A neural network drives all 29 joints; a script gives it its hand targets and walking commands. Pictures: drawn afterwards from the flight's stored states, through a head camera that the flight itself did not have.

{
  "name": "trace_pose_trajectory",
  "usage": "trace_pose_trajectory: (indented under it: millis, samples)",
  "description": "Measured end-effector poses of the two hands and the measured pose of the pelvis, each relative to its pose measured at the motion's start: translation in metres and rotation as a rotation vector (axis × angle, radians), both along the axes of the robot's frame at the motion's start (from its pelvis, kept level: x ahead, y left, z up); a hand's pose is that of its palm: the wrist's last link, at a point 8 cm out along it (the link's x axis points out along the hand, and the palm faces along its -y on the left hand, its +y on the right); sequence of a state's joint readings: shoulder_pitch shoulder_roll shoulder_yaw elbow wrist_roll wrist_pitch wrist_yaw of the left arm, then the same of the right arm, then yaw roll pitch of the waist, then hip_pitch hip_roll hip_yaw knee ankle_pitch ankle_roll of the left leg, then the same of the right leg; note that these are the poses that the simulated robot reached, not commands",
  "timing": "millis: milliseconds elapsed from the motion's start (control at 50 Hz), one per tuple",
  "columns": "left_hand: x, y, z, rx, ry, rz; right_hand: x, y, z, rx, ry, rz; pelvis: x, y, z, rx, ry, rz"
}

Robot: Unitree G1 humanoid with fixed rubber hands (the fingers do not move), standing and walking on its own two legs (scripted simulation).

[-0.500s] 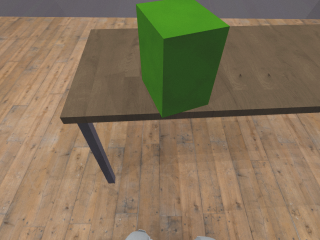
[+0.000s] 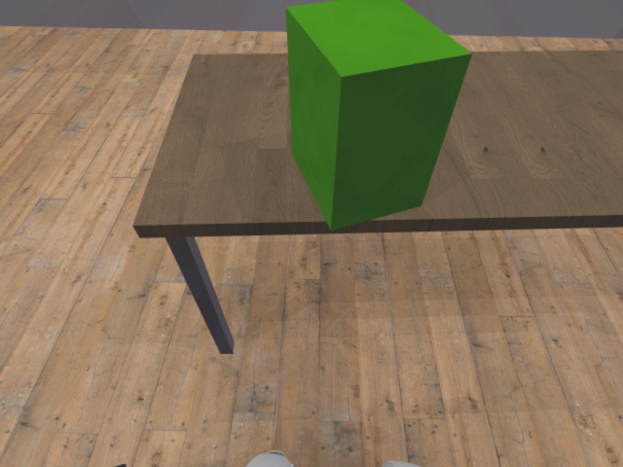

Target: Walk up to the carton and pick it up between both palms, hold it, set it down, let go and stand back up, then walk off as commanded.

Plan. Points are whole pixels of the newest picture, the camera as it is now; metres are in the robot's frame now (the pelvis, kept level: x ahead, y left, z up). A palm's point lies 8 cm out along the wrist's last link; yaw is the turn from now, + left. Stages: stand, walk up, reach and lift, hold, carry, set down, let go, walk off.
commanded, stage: walk up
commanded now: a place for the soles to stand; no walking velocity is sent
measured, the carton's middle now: (360, 116) +0.65 -0.05 +0.10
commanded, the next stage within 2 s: none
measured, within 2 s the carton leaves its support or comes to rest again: neither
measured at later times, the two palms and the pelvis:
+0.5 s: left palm out of the picture +0.09 +0.30 -0.11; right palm out of the picture +0.05 -0.31 -0.09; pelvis +0.00 -0.01 +0.00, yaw +1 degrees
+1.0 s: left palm out of the picture +0.08 +0.29 -0.11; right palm out of the picture +0.06 -0.33 -0.09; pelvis +0.00 -0.03 +0.00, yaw +2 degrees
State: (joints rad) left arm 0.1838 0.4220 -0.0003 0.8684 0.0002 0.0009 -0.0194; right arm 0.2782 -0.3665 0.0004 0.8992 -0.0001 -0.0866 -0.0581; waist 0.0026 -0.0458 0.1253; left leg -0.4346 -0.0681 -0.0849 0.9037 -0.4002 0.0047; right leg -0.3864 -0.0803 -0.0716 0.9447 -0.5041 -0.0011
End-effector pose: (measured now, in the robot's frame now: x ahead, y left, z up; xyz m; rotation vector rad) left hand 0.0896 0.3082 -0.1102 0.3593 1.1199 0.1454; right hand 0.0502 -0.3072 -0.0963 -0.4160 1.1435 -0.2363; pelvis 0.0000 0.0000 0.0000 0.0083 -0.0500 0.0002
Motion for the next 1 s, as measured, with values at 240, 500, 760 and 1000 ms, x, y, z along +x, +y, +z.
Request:
trace_pose_trajectory:
  millis: [240,500,760,1000]
  samples:
    - [-0.003,-0.011,0.003,0.002,-0.013,0.009,-0.004,-0.012,0.001,0.002,-0.008,0.005,-0.005,-0.012,0.001,0.008,-0.012,0.008]
    - [-0.002,-0.005,0.004,0.000,-0.013,0.024,0.002,-0.006,0.003,0.001,-0.011,0.022,-0.001,-0.007,0.002,0.009,-0.012,0.023]
    - [-0.015,-0.018,0.006,0.016,-0.001,0.035,0.006,-0.021,-0.003,0.014,0.002,0.024,0.002,-0.023,0.001,0.025,-0.013,0.032]
    - [-0.011,-0.021,0.001,0.002,0.005,0.043,0.009,-0.026,0.002,-0.004,-0.013,0.029,0.004,-0.025,0.000,0.025,-0.024,0.036]
